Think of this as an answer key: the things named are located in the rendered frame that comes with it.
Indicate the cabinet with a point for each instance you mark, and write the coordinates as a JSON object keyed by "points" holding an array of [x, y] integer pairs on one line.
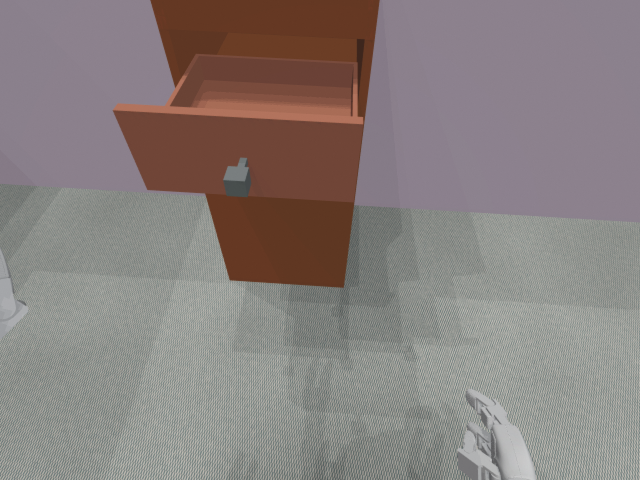
{"points": [[264, 239]]}

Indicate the robot right hand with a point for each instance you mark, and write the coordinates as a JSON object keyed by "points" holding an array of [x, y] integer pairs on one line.
{"points": [[504, 452]]}

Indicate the robot left hand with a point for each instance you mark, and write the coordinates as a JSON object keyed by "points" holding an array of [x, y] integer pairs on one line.
{"points": [[11, 310]]}

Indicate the handle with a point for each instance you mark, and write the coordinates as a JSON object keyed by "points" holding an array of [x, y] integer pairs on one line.
{"points": [[237, 180]]}

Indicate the drawer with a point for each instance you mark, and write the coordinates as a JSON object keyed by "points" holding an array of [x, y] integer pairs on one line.
{"points": [[295, 120]]}

